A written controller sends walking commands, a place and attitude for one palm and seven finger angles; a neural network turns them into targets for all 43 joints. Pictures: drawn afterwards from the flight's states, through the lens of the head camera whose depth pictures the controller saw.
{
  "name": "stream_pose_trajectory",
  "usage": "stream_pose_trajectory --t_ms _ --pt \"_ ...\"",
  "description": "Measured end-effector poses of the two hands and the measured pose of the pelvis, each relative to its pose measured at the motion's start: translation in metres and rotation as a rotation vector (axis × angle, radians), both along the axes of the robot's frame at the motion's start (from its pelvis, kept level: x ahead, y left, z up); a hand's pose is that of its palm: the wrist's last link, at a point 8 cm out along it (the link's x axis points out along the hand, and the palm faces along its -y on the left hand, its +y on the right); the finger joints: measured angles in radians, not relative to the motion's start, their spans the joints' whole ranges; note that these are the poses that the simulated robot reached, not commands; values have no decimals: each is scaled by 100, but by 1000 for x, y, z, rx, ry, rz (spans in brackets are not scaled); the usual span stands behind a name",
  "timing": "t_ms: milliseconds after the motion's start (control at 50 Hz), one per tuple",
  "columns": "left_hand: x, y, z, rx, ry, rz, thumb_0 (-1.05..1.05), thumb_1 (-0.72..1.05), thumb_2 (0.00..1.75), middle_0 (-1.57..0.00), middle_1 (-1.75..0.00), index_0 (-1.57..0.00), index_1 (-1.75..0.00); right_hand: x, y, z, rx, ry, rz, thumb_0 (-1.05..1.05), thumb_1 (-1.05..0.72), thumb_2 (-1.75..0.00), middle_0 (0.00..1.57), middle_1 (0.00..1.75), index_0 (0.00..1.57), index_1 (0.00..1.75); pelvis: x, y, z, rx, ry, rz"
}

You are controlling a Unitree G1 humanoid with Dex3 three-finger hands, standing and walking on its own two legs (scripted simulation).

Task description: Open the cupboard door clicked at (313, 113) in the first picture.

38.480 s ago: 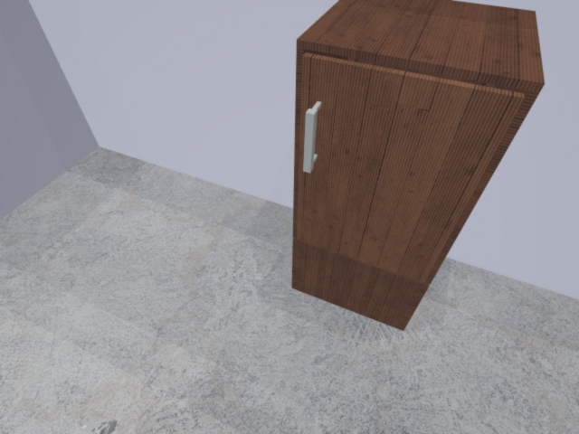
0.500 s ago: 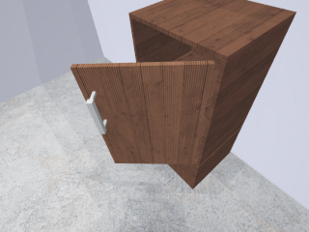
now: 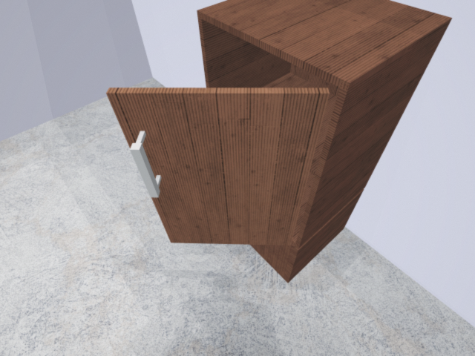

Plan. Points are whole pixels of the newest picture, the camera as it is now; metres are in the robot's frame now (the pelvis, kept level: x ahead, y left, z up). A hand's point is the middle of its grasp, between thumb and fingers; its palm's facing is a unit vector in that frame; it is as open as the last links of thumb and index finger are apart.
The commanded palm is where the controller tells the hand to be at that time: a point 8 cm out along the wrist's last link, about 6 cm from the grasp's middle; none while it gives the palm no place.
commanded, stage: look again from close up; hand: left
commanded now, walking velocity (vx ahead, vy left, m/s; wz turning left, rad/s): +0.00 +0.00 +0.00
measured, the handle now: (148, 166) +0.49 +0.23 +0.00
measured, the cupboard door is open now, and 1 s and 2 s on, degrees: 47 47 47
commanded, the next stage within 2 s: raise the hand with hooked fingers in 0.06 s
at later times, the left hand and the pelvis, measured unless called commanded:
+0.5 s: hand (132, 320) +0.18 +0.18 -0.01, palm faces +0.00 -1.00 -0.02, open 8.2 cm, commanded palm +0.12 +0.25 -0.05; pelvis -0.03 +0.01 -0.06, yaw +2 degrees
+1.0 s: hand (95, 312) +0.19 +0.25 -0.02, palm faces +0.03 -1.00 -0.06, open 11.1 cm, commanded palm +0.15 +0.30 -0.02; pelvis -0.04 +0.03 -0.07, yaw +4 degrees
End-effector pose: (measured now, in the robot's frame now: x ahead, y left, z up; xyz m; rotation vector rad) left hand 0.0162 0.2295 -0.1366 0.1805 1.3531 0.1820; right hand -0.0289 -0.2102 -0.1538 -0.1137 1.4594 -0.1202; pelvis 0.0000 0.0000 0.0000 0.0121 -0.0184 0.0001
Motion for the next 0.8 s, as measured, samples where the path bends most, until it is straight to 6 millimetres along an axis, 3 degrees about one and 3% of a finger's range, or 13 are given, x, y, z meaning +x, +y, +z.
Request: stream_pose_trajectory --t_ms 180,200,260,320,380,420,460,560,620,680,800 --pt "-11 1 -3 -5 19 5 1 92 90 -20 -30 -20 -30 -1 6 0 3 2 -2 1 -91 -90 19 30 20 30 -2 4 -1 -5 2 -1" --pt "-3 3 1 -9 -36 55 1 92 90 -20 -30 -20 -30 4 5 1 -3 -33 -6 1 -91 -90 20 30 20 30 -3 4 -2 -5 4 -1" --pt "53 13 48 40 -437 105 2 92 89 -20 -31 -20 -31 38 -4 10 -55 -268 3 1 -90 -90 20 30 20 30 -4 8 -4 0 13 17" --pt "109 16 97 27 -816 93 2 89 88 -20 -33 -20 -33 86 -16 22 -91 -501 49 2 -91 -90 20 30 20 30 -11 11 -9 1 42 53" --pt "146 15 130 -33 -1147 21 2 83 86 -20 -36 -20 -35 138 -27 42 -122 -726 110 2 -91 -90 20 30 20 30 -20 11 -22 8 99 49" --pt "154 11 139 -83 -1321 -57 1 79 84 -20 -38 -20 -38 170 -33 57 -140 -858 156 2 -91 -90 20 30 20 30 -24 10 -34 12 136 41" --pt "151 8 136 -121 -1419 -154 1 75 83 -20 -41 -21 -40 198 -36 69 -156 -966 200 2 -91 -90 20 30 20 30 -28 10 -47 13 164 38" --pt "117 16 91 -186 -1316 -157 1 63 78 -22 -48 -22 -47 243 -28 83 -177 -1099 275 1 -91 -90 19 30 20 30 -33 10 -73 9 214 46" --pt "96 29 76 -141 -1241 -82 1 56 75 -22 -52 -23 -52 252 -12 76 -161 -1102 314 1 -91 -90 19 30 20 30 -35 11 -82 -11 227 62" --pt "90 40 83 -75 -1269 -83 2 49 72 -23 -56 -23 -56 247 8 56 -120 -1047 354 1 -90 -90 19 30 20 30 -38 12 -87 -34 235 78" --pt "121 49 104 -90 -1342 -206 2 35 66 -23 -65 -24 -65 203 39 4 -14 -857 332 1 -90 -90 20 30 20 30 -44 16 -91 -62 250 92"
